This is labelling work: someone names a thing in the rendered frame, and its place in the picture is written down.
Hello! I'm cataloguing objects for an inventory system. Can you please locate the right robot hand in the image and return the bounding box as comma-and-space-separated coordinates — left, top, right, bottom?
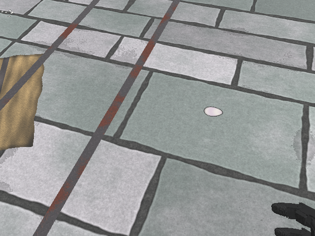
271, 203, 315, 236

